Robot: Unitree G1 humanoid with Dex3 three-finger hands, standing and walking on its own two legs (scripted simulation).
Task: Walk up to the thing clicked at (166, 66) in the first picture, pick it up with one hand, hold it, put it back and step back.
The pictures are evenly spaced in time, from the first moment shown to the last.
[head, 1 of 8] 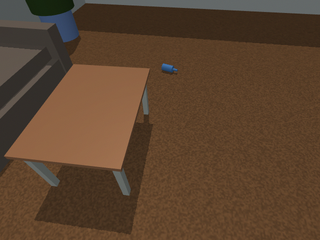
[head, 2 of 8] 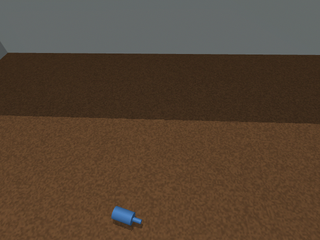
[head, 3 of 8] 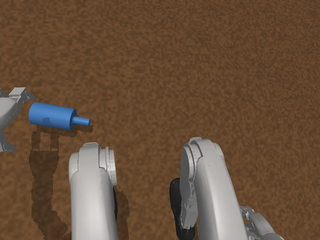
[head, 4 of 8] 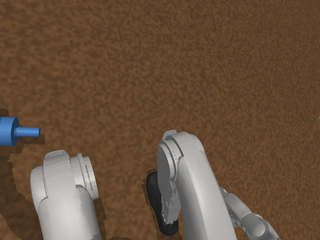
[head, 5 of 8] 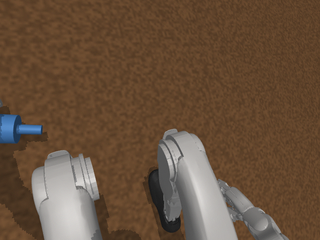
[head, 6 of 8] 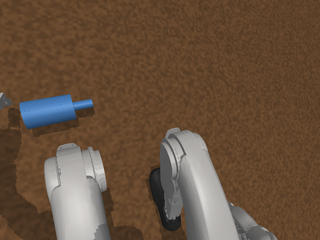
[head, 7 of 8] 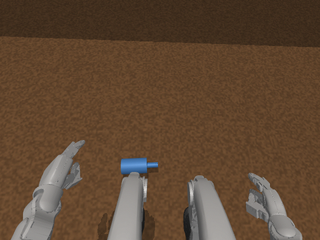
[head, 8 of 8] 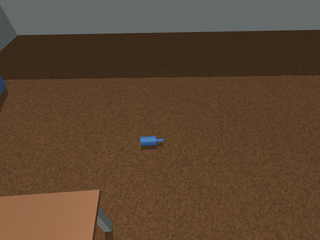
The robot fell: no
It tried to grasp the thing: yes
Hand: left
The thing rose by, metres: 0.00
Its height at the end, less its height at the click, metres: +0.00
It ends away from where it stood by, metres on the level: 0.15
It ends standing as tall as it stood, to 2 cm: yes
